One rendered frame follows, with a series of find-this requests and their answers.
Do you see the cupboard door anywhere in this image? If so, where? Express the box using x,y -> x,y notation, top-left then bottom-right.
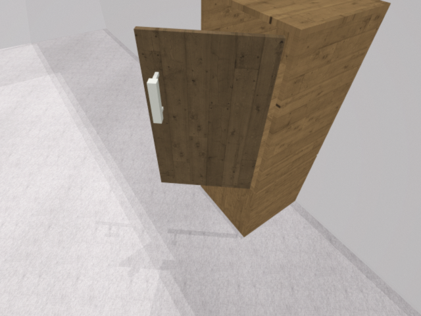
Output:
134,26 -> 285,189

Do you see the handle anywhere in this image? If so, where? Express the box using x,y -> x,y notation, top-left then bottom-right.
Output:
147,72 -> 164,124

